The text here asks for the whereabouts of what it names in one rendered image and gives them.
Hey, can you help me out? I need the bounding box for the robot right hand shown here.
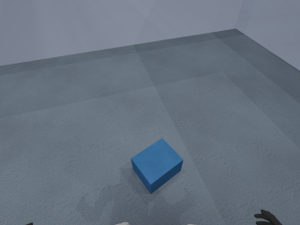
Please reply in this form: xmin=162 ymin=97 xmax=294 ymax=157
xmin=254 ymin=209 xmax=282 ymax=225

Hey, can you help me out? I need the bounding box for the carton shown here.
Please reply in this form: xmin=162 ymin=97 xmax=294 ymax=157
xmin=131 ymin=138 xmax=184 ymax=194

